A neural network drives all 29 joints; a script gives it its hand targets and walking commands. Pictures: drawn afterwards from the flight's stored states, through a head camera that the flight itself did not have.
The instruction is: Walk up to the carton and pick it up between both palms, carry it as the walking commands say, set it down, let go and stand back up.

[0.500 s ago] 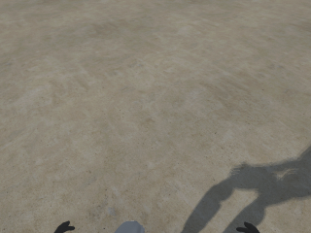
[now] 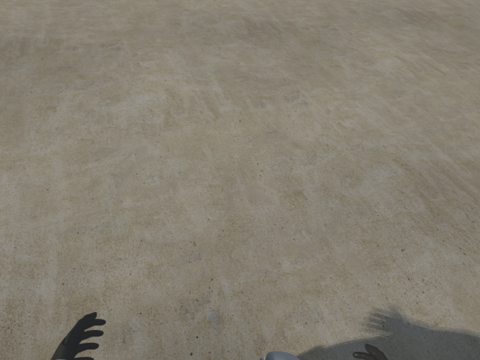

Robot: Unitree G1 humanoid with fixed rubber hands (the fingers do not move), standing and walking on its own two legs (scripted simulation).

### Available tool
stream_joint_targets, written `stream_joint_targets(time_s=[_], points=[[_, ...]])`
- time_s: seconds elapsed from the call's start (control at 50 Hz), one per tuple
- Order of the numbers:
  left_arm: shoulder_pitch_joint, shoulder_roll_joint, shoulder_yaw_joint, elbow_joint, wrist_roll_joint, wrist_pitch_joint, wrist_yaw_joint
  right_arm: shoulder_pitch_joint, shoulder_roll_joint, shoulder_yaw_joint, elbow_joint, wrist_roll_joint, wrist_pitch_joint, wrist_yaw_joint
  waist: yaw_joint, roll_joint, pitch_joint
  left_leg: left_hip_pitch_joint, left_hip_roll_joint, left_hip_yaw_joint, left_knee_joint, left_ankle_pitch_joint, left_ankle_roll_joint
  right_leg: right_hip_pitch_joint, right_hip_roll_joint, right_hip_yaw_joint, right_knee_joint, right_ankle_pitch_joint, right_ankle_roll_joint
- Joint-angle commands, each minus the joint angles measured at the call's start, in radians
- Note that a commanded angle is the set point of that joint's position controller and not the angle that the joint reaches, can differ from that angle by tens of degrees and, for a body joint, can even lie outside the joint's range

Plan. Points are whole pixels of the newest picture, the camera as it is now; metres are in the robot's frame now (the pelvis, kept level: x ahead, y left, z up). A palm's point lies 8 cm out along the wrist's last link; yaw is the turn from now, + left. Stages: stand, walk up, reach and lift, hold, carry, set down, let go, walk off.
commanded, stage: walk up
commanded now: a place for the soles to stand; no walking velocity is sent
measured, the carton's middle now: out of the picture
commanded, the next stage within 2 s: none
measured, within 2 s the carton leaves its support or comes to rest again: neither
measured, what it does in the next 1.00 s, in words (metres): steps to the left, turning left: right foot, then left foot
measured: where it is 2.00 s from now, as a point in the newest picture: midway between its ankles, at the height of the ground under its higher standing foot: outside the picture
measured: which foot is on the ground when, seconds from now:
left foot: down 0.00-0.14, up 0.16-0.60, down 0.62-1.00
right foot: up 0.00-0.12, down 0.14-0.62, up 0.64-1.00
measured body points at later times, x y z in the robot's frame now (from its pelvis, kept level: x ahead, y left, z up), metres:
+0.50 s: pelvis +0.05 +0.08 +0.01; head +0.03 +0.08 +0.46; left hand -0.03 +0.38 -0.10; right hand +0.35 -0.06 -0.06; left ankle +0.03 +0.29 -0.66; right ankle +0.12 -0.07 -0.72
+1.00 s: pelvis +0.15 +0.32 +0.00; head +0.13 +0.31 +0.45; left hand +0.04 +0.58 -0.10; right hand +0.39 +0.19 -0.12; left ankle +0.04 +0.31 -0.72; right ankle +0.31 +0.34 -0.70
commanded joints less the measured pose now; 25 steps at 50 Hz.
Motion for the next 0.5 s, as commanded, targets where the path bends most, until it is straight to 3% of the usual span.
stream_joint_targets(time_s=[0.0, 0.04, 0.06, 0.08, 0.1, 0.12, 0.14, 0.16, 0.18, 0.22, 0.26, 0.28, 0.34, 0.38, 0.48], points=[[0.064, 0.027, 0.005, -0.045, 0.005, -0.037, 0.01, -0.093, -0.218, -0.063, -0.108, -0.012, -0.007, 0.015, 0.049, 0.271, -0.172, 0.089, 0.158, -0.343, -0.214, 0.246, 0.235, -0.035, 0.047, 0.027, -0.111, 0.091, -0.007], [0.067, 0.012, 0.002, -0.039, 0.01, -0.043, 0.013, -0.113, -0.204, -0.057, -0.118, -0.021, 0.008, 0.03, 0.057, 0.25, -0.153, -0.05, 0.129, -0.345, -0.213, 0.087, 0.221, 0.087, 0.065, 0.029, -0.222, 0.171, -0.024], [0.104, 0.014, 0.004, -0.027, 0.008, -0.046, 0.015, -0.136, -0.202, -0.054, -0.127, -0.023, 0.017, 0.038, 0.087, 0.212, -0.16, -0.167, 0.104, -0.34, -0.2, -0.031, 0.204, 0.225, 0.076, 0.028, -0.303, 0.263, -0.033], [0.182, 0.023, 0.011, -0.008, 0.009, -0.051, 0.018, -0.187, -0.203, -0.05, -0.143, -0.018, 0.024, 0.047, 0.145, 0.156, -0.157, -0.332, 0.06, -0.309, -0.155, -0.192, 0.158, 0.42, 0.08, 0.015, -0.41, 0.379, -0.045], [0.262, 0.082, 0.026, 0.001, 0.015, -0.052, 0.024, -0.188, -0.164, -0.037, -0.156, -0.015, 0.026, 0.051, 0.194, -0.017, -0.187, -0.485, -0.036, -0.247, -0.019, -0.314, 0.087, 0.588, -0.026, 0.146, -0.558, 0.258, -0.079], [0.277, 0.185, 0.056, -0.01, 0.028, -0.049, 0.041, -0.153, -0.1, -0.015, -0.173, -0.023, 0.023, 0.057, 0.196, -0.233, -0.223, -0.534, -0.066, -0.146, 0.321, -0.317, 0.026, 0.564, -0.381, 0.485, -0.776, -0.154, -0.154], [0.113, 0.197, 0.057, -0.048, 0.025, -0.044, 0.065, -0.101, -0.131, -0.032, -0.158, -0.053, 0.035, 0.057, 0.11, -0.099, -0.086, -0.551, 0.012, -0.167, 0.55, -0.251, -0.031, 0.335, -0.526, 0.625, -0.879, -0.313, -0.211], [0.014, 0.139, 0.041, -0.055, 0.014, -0.048, 0.075, -0.027, -0.179, -0.063, -0.107, -0.065, 0.05, 0.069, 0.05, 0.026, -0.032, -0.496, 0.036, -0.158, 0.672, -0.138, -0.064, 0.241, -0.466, 0.508, -0.872, -0.259, -0.202], [-0.025, 0.12, 0.042, -0.06, 0.016, -0.066, 0.075, 0.01, -0.195, -0.071, -0.104, -0.067, 0.059, 0.079, 0.037, -0.003, -0.02, -0.479, 0.065, -0.135, 0.699, -0.136, -0.087, 0.202, -0.448, 0.474, -0.861, -0.201, -0.229], [-0.022, 0.069, 0.049, -0.027, 0.015, -0.095, 0.066, -0.1, -0.233, -0.071, -0.111, -0.072, 0.056, 0.088, 0.053, -0.066, 0.02, -0.45, 0.122, -0.123, 0.717, -0.084, -0.115, 0.125, -0.411, 0.343, -0.87, -0.147, -0.224], [-0.038, 0.059, 0.043, -0.021, 0.015, -0.105, 0.07, -0.076, -0.209, -0.06, -0.091, -0.037, 0.057, 0.103, 0.054, -0.063, -0.008, -0.421, 0.15, -0.082, 0.712, -0.032, -0.123, 0.158, -0.376, 0.143, -0.852, -0.107, -0.192], [-0.039, 0.067, 0.042, -0.019, 0.016, -0.107, 0.071, -0.071, -0.194, -0.053, -0.085, -0.023, 0.057, 0.109, 0.048, -0.055, -0.002, -0.421, 0.153, -0.07, 0.687, -0.005, -0.12, 0.16, -0.358, 0.09, -0.845, -0.118, -0.183], [0.025, 0.112, 0.054, -0.002, 0.029, -0.111, 0.066, -0.152, -0.165, -0.034, -0.088, -0.007, 0.051, 0.118, 0.063, -0.08, 0.029, -0.394, 0.165, -0.025, 0.567, 0.058, -0.106, 0.138, -0.328, -0.004, -0.86, -0.179, -0.18], [0.063, 0.148, 0.06, 0.001, 0.036, -0.113, 0.06, -0.183, -0.158, -0.029, -0.099, 0.001, 0.044, 0.123, 0.078, -0.097, 0.025, -0.409, 0.179, 0.01, 0.466, 0.071, -0.097, 0.225, -0.347, -0.051, -0.868, -0.169, -0.196], [0.159, 0.188, 0.074, 0.007, 0.042, -0.096, 0.039, -0.253, -0.155, -0.028, -0.106, 0.003, 0.015, 0.112, 0.12, -0.117, -0.006, -0.311, 0.18, 0.092, 0.205, 0.02, -0.056, 0.386, -0.356, -0.173, -0.804, -0.036, -0.2]])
